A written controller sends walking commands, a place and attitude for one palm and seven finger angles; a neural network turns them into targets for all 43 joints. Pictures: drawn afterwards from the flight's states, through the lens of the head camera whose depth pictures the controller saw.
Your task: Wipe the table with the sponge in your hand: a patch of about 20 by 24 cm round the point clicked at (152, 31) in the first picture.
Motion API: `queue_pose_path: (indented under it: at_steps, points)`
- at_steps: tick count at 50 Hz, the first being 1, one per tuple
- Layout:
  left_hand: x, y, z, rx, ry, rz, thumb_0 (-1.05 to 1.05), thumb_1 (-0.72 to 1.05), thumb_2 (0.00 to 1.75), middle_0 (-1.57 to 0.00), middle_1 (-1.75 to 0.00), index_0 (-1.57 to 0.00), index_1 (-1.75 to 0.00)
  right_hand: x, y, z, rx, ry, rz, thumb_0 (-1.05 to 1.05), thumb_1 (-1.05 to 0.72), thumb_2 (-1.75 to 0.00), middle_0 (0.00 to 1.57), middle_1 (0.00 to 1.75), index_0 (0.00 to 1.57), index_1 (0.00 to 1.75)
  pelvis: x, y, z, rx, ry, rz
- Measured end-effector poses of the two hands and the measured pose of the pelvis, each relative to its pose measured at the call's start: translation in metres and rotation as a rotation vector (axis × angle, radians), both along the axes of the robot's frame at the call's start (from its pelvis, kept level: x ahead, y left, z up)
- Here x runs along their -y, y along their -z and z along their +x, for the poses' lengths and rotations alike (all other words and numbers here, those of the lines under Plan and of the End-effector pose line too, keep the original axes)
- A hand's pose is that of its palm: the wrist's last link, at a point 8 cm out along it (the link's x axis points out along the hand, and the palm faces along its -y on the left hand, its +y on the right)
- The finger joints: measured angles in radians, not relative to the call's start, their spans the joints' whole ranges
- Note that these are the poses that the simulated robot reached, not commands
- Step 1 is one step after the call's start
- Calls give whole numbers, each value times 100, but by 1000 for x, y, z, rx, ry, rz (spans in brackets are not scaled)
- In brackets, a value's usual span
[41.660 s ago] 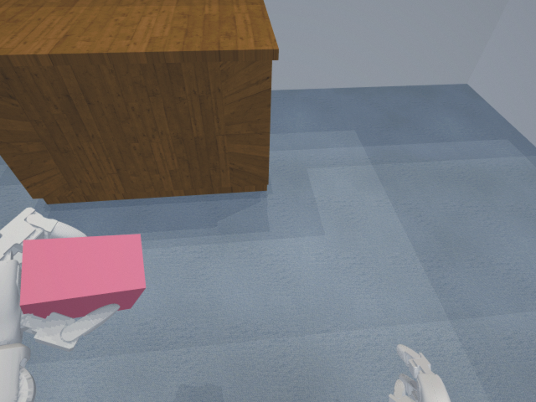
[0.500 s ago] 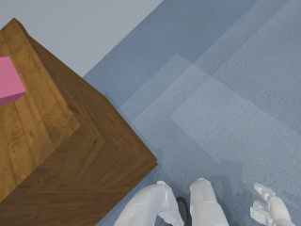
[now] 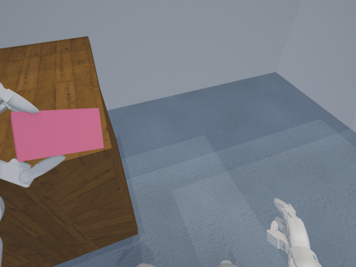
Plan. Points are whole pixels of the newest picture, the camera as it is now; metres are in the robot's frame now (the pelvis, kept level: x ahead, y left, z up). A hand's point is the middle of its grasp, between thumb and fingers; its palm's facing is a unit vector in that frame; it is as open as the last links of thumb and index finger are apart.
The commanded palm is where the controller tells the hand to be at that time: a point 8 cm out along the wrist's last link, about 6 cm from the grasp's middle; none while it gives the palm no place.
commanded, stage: bring the hand home and regain balance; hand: left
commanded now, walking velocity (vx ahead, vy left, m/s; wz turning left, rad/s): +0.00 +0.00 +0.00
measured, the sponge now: (68, 131) +0.25 +0.22 +0.23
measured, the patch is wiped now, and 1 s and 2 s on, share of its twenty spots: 0.90 0.90 0.90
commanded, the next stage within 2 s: come to a stop and stand still in 1.52 s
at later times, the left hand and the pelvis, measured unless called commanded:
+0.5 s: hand out of the picture +0.14 +0.27 +0.23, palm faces +0.50 -0.79 -0.36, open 10.0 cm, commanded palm +0.08 +0.30 +0.21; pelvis -0.07 +0.02 +0.02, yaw +2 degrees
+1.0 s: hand out of the picture +0.11 +0.31 +0.19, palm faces +0.40 -0.85 -0.35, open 10.1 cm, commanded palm +0.06 +0.34 +0.21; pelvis -0.10 +0.06 +0.03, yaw +0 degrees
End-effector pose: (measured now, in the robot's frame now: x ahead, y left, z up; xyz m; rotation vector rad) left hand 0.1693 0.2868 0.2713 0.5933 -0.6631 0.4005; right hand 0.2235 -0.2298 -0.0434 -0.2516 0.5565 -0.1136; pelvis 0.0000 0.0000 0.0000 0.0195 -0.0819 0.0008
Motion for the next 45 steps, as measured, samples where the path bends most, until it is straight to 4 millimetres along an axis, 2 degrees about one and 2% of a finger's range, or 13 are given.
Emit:
queue_pose_path:
  at_steps: [2, 4, 9, 12, 14, 18, 21, 24, 28, 33, 36, 42, 45]
  points:
    - [-17, -1, 6, -19, -66, -52, 0, -56, 103, -78, -138, -80, -139, -10, -1, -15, 6, 8, 64, 1, -91, -90, 19, 30, 20, 29, 3, -5, -3, -1, -21, 1]
    - [-22, 11, 7, -63, -103, -113, 0, -56, 103, -78, -139, -80, -139, -17, 4, -31, 3, 4, 115, 1, -90, -90, 19, 30, 20, 29, 7, -5, -7, 0, -43, 9]
    - [10, 59, -11, -247, 2, -190, 0, -55, 103, -77, -140, -79, -140, -22, 26, -74, -83, 8, 114, 1, -90, -90, 20, 30, 20, 30, -6, -3, -21, 2, -21, 5]
    - [20, 76, -27, -330, 87, -187, -1, -56, 103, -78, -140, -80, -140, -23, 33, -107, -153, 56, 93, 1, -90, -90, 20, 30, 20, 30, -15, -5, -34, 14, 21, 8]
    - [16, 73, -35, -349, 79, -147, -1, -56, 103, -78, -139, -80, -140, -23, 33, -128, -182, 88, 100, 1, -90, -90, 20, 30, 20, 30, -14, -9, -41, 15, 28, -2]
    - [-4, 44, -48, -255, -18, -73, -1, -57, 103, -79, -139, -81, -139, -25, 37, -159, -239, 78, 122, 1, -90, -90, 20, 30, 20, 29, -4, -15, -50, -4, -25, -14]
    - [-15, 29, -61, -149, -70, -55, -1, -57, 103, -79, -139, -81, -140, -20, 44, -167, -260, 27, 83, 1, -90, -90, 20, 30, 20, 29, -4, -9, -64, -12, -33, -15]
    - [-19, 27, -71, -136, -52, -109, -1, -57, 103, -78, -140, -80, -140, -16, 41, -169, -267, 25, 57, 1, -90, -90, 20, 30, 20, 30, -15, -14, -73, -12, -30, -25]
    - [-23, 51, -81, -218, 9, -172, -1, -57, 103, -78, -140, -80, -141, -18, 24, -166, -192, 65, 28, 1, -90, -90, 20, 30, 20, 29, -30, -15, -79, -22, -21, -23]
    - [-38, 79, -93, -363, -23, -213, -1, -57, 103, -78, -140, -80, -141, -33, 4, -162, -110, 78, 41, 1, -90, -90, 20, 30, 20, 29, -37, -21, -89, -21, -3, -14]
    - [-44, 74, -101, -343, -63, -204, -1, -58, 103, -78, -140, -80, -140, -45, -1, -157, -86, 34, 50, 1, -90, -90, 20, 30, 20, 29, -36, -21, -93, -40, -8, -9]
    - [-43, 44, -109, -221, -30, -192, -1, -58, 104, -78, -140, -80, -141, -67, -2, -150, -103, -61, 49, 1, -90, -90, 20, 30, 20, 29, -45, -26, -104, -38, -16, -51]
    - [-47, 48, -107, -232, -1, -203, -1, -58, 104, -78, -140, -80, -141, -73, -3, -151, -105, -43, 54, 1, -90, -90, 20, 30, 20, 30, -52, -27, -102, -40, -3, -58]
